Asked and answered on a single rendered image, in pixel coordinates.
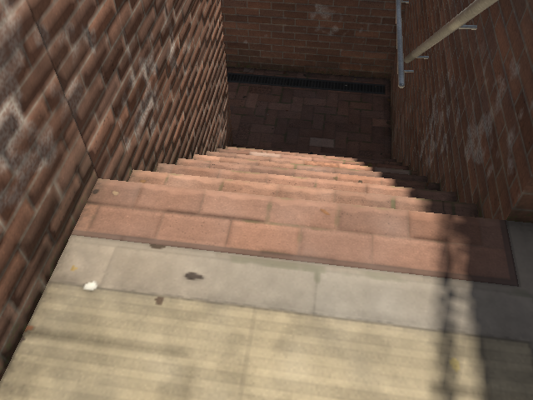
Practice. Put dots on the stairs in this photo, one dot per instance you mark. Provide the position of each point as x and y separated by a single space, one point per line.
317 176

